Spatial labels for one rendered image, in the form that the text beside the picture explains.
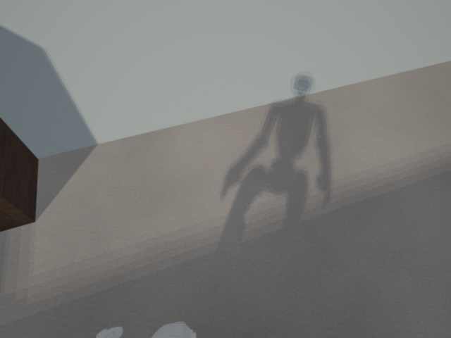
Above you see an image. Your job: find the cupboard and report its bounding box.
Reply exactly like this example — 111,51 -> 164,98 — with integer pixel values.
0,118 -> 39,232

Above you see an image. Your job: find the robot left thigh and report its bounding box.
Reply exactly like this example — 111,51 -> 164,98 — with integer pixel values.
152,323 -> 197,338

